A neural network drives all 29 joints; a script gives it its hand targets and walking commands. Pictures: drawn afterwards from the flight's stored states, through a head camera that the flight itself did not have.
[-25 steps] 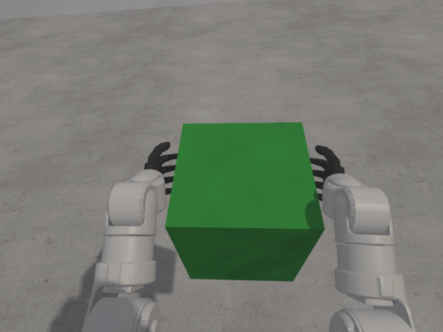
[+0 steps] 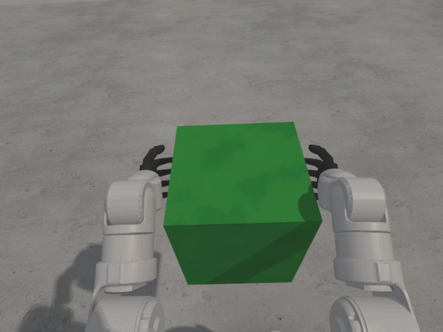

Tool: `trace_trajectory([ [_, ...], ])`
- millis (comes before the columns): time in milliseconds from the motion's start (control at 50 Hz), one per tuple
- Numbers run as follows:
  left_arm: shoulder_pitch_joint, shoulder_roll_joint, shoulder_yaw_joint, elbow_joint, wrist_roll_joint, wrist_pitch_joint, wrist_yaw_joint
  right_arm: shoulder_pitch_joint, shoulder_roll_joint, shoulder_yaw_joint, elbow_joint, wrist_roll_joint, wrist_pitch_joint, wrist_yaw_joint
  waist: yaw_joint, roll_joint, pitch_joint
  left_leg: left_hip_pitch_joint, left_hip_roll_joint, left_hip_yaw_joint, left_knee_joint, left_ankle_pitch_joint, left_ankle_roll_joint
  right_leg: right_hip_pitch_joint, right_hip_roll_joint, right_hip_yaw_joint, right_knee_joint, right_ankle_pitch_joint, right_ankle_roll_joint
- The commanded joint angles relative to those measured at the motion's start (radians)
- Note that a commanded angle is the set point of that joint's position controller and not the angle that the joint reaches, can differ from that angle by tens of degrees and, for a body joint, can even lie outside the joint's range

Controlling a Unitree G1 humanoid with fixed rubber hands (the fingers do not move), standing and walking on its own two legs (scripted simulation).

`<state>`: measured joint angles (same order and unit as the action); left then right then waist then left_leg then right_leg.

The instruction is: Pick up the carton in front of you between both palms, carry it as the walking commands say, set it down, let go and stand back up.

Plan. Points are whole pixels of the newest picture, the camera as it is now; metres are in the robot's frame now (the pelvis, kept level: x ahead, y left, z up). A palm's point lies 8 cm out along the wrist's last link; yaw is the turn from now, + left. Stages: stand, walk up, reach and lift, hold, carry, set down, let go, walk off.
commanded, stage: carry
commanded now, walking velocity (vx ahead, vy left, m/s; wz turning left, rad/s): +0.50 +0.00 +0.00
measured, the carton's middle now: (237, 208) +0.36 -0.01 +0.04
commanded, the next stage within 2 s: none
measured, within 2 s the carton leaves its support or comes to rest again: neither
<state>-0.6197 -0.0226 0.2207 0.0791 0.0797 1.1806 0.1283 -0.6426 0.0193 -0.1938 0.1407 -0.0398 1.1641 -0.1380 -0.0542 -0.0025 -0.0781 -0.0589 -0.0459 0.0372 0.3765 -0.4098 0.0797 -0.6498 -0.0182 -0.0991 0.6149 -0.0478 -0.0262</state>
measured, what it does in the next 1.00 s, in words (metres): walks ahead: right foot, then left foot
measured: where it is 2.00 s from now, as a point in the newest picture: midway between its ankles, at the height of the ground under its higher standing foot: (220, 176)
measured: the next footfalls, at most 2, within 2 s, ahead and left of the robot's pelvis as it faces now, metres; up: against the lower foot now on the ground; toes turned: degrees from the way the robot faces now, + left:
right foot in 0.06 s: +0.21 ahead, -0.09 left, +0.00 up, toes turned -5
left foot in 0.54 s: +0.50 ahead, +0.11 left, +0.00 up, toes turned +9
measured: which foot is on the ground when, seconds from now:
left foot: down 0.00-0.06, up 0.08-0.52, down 0.54-1.00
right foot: up 0.00-0.04, down 0.06-0.58, up 0.60-1.00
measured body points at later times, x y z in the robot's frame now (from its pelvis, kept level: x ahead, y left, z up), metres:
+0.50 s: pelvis +0.31 +0.00 +0.01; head +0.30 -0.01 +0.46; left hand +0.60 +0.16 +0.10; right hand +0.60 -0.15 +0.10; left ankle +0.43 +0.12 -0.71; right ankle +0.17 -0.09 -0.73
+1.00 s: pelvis +0.61 +0.00 +0.00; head +0.57 +0.00 +0.45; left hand +0.88 +0.15 +0.10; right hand +0.88 -0.16 +0.10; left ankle +0.46 +0.10 -0.73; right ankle +0.75 -0.13 -0.71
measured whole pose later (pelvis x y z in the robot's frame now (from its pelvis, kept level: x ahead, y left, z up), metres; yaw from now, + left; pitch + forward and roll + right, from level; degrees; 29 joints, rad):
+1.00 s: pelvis +0.61 +0.00 +0.00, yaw +0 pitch +3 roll +0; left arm -0.14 -0.13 0.11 -0.35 0.13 1.21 0.08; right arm -0.15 0.13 -0.09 -0.33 -0.12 1.22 -0.09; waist -0.02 0.00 -0.16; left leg 0.06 0.04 0.17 0.24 -0.35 -0.02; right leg -0.54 -0.09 -0.17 0.52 -0.07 0.01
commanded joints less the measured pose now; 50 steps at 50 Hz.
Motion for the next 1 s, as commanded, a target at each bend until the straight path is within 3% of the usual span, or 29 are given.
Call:
trace_trajectory([
  [0, -0.624, -1.055, -0.662, 0.006, -0.385, -0.016, -0.213, -0.633, 1.055, 0.608, -0.072, 0.405, -0.012, 0.275, 0.023, 0.201, -0.351, 0.194, 0.182, -0.005, 0.209, 1.162, 0.002, 0.315, 0.084, -0.109, -0.215, 0.098, -0.028],
  [20, -0.620, -1.062, -0.653, 0.008, -0.389, -0.019, -0.220, -0.633, 1.060, 0.611, -0.070, 0.406, -0.012, 0.276, 0.060, 0.156, -0.410, 0.096, 0.168, 0.037, 0.356, 1.024, -0.026, 0.532, 0.046, -0.084, -0.264, 0.154, -0.035],
  [40, -0.588, -1.060, -0.638, 0.016, -0.386, -0.020, -0.227, -0.654, 1.060, 0.621, -0.079, 0.409, -0.011, 0.279, 0.089, 0.044, -0.475, -0.115, 0.140, 0.037, 0.525, 0.642, -0.046, 0.772, -0.131, 0.129, -0.188, 0.271, -0.059],
  [60, -0.603, -1.034, -0.621, 0.020, -0.368, -0.022, -0.227, -0.660, 1.110, 0.626, -0.070, 0.415, -0.004, 0.280, 0.085, -0.218, -0.558, -0.483, 0.008, 0.012, 0.804, 0.017, -0.095, 1.080, -0.415, 0.555, -0.141, 0.432, -0.248],
  [80, -0.543, -1.066, -0.628, 0.038, -0.378, -0.021, -0.232, -0.641, 1.103, 0.629, -0.090, 0.407, -0.001, 0.278, 0.088, -0.234, -0.553, -0.608, -0.012, -0.055, 0.942, -0.114, -0.081, 1.069, -0.401, 0.650, -0.219, 0.255, -0.293],
  [100, -0.559, -1.100, -0.642, -0.011, -0.397, -0.024, -0.240, -0.658, 1.126, 0.642, -0.123, 0.410, -0.002, 0.274, 0.083, -0.185, -0.491, -0.650, 0.037, -0.076, 0.935, -0.068, -0.062, 0.997, -0.349, 0.559, -0.249, 0.186, -0.252],
  [120, -0.593, -1.132, -0.659, -0.063, -0.419, -0.024, -0.247, -0.655, 1.140, 0.643, -0.152, 0.403, -0.005, 0.268, 0.077, -0.082, -0.453, -0.642, 0.072, -0.072, 0.876, -0.009, -0.061, 0.925, -0.321, 0.475, -0.273, 0.174, -0.209],
  [140, -0.612, -1.161, -0.677, -0.118, -0.439, -0.023, -0.253, -0.630, 1.151, 0.645, -0.180, 0.393, -0.006, 0.262, 0.068, -0.049, -0.413, -0.620, 0.102, -0.061, 0.789, 0.036, -0.072, 0.851, -0.299, 0.403, -0.307, 0.185, -0.173],
  [180, -0.585, -1.185, -0.701, -0.193, -0.455, -0.018, -0.264, -0.555, 1.164, 0.658, -0.235, 0.367, -0.008, 0.246, 0.063, -0.078, -0.410, -0.539, 0.112, -0.030, 0.659, 0.070, -0.090, 0.780, -0.275, 0.314, -0.358, 0.175, -0.142],
  [280, -0.375, -1.129, -0.756, -0.314, -0.438, -0.001, -0.294, -0.330, 1.134, 0.723, -0.356, 0.296, -0.015, 0.225, 0.070, -0.121, -0.389, -0.579, 0.099, 0.051, 0.433, 0.150, -0.124, 0.839, -0.228, 0.176, -0.367, 0.321, -0.135],
  [380, -0.125, -1.043, -0.781, -0.353, -0.375, 0.010, -0.313, -0.126, 1.062, 0.784, -0.434, 0.267, 0.006, 0.244, 0.075, -0.159, -0.290, -0.578, 0.081, 0.107, 0.255, 0.295, -0.110, 0.847, -0.193, 0.092, -0.356, 0.420, -0.105],
  [440, -0.014, -1.026, -0.780, -0.349, -0.351, 0.022, -0.315, -0.048, 1.051, 0.794, -0.443, 0.289, 0.030, 0.272, 0.077, -0.165, -0.213, -0.534, 0.070, 0.132, 0.148, 0.345, -0.093, 0.828, -0.190, 0.055, -0.339, 0.467, -0.086],
  [500, 0.019, -1.004, -0.780, -0.368, -0.348, 0.035, -0.316, -0.016, 1.025, 0.788, -0.459, 0.312, 0.049, 0.294, 0.061, -0.145, -0.216, -0.271, 0.025, 0.206, 0.015, 0.381, -0.068, 0.730, -0.173, -0.018, -0.166, 0.533, -0.041],
  [520, 0.010, -0.993, -0.784, -0.375, -0.350, 0.040, -0.316, -0.004, 1.014, 0.780, -0.452, 0.314, 0.053, 0.299, 0.047, -0.109, -0.262, -0.063, 0.027, 0.201, 0.025, 0.327, -0.055, 0.605, -0.146, -0.051, -0.042, 0.449, -0.019],
  [540, -0.003, -0.976, -0.789, -0.383, -0.349, 0.045, -0.317, 0.011, 0.997, 0.773, -0.450, 0.310, 0.058, 0.302, 0.028, 0.010, -0.325, 0.119, 0.205, -0.035, 0.004, 0.240, -0.027, 0.442, -0.115, -0.068, 0.177, 0.132, 0.011],
  [560, -0.047, -0.982, -0.805, -0.409, -0.369, 0.057, -0.316, 0.010, 0.989, 0.759, -0.419, 0.297, 0.052, 0.305, 0.027, 0.277, -0.372, 0.313, 0.446, -0.484, -0.078, 0.138, 0.121, 0.135, 0.011, -0.046, 0.431, -0.200, 0.041],
  [580, -0.068, -0.988, -0.815, -0.407, -0.371, 0.056, -0.317, 0.022, 1.014, 0.759, -0.416, 0.309, 0.051, 0.308, 0.030, 0.278, -0.324, 0.298, 0.465, -0.578, -0.146, 0.210, 0.160, -0.011, 0.026, 0.055, 0.566, -0.447, 0.023],
  [600, -0.072, -1.015, -0.824, -0.397, -0.378, 0.050, -0.318, 0.000, 1.036, 0.763, -0.434, 0.321, 0.048, 0.310, 0.031, 0.206, -0.301, 0.250, 0.444, -0.473, -0.132, 0.259, 0.145, -0.036, -0.032, 0.095, 0.626, -0.444, 0.002],
  [640, -0.053, -1.054, -0.830, -0.390, -0.380, 0.032, -0.318, -0.027, 1.076, 0.780, -0.452, 0.336, 0.036, 0.315, 0.037, 0.045, -0.270, 0.109, 0.401, -0.313, -0.158, 0.256, 0.085, 0.003, -0.104, 0.111, 0.548, -0.332, -0.004],
  [680, -0.014, -1.081, -0.831, -0.374, -0.372, 0.020, -0.313, -0.026, 1.082, 0.791, -0.464, 0.343, 0.029, 0.319, 0.044, 0.077, -0.263, 0.016, 0.361, -0.193, -0.209, 0.179, 0.049, 0.069, -0.109, 0.080, 0.428, -0.255, 0.012],
  [760, 0.042, -1.080, -0.834, -0.372, -0.349, 0.002, -0.298, 0.019, 1.057, 0.799, -0.472, 0.348, 0.022, 0.330, 0.043, 0.119, -0.213, 0.012, 0.331, -0.081, -0.276, 0.163, 0.058, 0.047, -0.107, 0.011, 0.207, -0.155, 0.058],
  [840, 0.033, -1.043, -0.839, -0.419, -0.353, 0.009, -0.289, 0.022, 1.008, 0.797, -0.516, 0.351, 0.027, 0.326, 0.035, 0.130, -0.147, 0.053, 0.301, -0.006, -0.262, 0.297, 0.045, 0.031, -0.091, -0.044, 0.039, -0.044, 0.063],
  [900, 0.040, -0.995, -0.833, -0.433, -0.356, 0.032, -0.285, 0.049, 0.964, 0.781, -0.513, 0.334, 0.044, 0.316, 0.030, 0.143, -0.108, 0.091, 0.292, 0.033, -0.228, 0.410, 0.041, 0.037, -0.072, -0.070, -0.037, -0.013, 0.048],
  [980, 0.034, -0.952, -0.815, -0.427, -0.359, 0.056, -0.289, 0.048, 0.934, 0.771, -0.503, 0.318, 0.065, 0.308, 0.035, 0.166, -0.105, 0.113, 0.290, 0.082, -0.113, 0.598, 0.000, 0.185, -0.043, -0.106, -0.140, -0.018, 0.015],
])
